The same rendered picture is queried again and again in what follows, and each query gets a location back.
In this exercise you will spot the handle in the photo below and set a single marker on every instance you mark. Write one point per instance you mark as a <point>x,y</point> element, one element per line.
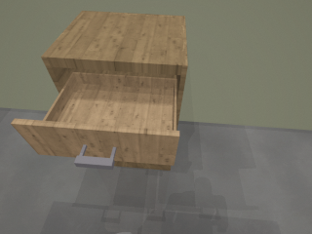
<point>82,161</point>

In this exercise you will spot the cabinet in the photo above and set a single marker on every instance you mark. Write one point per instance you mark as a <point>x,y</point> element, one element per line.
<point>130,44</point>

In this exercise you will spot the drawer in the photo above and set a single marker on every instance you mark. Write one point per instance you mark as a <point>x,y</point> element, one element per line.
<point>135,114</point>

